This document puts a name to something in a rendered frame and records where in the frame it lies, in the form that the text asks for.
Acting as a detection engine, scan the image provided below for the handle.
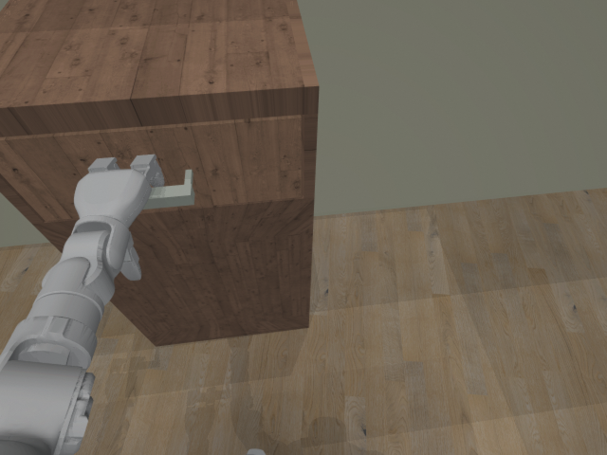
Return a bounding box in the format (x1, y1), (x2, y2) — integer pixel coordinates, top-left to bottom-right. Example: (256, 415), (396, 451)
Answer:
(143, 170), (194, 209)

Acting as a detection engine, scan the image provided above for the robot left upper arm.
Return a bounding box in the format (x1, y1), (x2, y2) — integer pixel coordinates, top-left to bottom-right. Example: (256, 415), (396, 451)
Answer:
(0, 359), (95, 455)

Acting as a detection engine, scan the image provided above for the robot left hand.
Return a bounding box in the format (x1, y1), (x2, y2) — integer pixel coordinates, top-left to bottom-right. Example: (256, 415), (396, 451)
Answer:
(74, 155), (165, 281)

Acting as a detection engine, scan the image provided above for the drawer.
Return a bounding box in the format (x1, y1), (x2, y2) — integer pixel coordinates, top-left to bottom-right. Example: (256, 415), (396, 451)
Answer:
(0, 115), (302, 221)

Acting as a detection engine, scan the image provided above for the robot left forearm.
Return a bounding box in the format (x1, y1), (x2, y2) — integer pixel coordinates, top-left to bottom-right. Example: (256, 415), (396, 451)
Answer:
(0, 215), (130, 372)

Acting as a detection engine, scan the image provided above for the cabinet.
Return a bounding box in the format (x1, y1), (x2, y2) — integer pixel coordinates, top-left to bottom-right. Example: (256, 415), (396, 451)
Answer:
(0, 0), (319, 347)

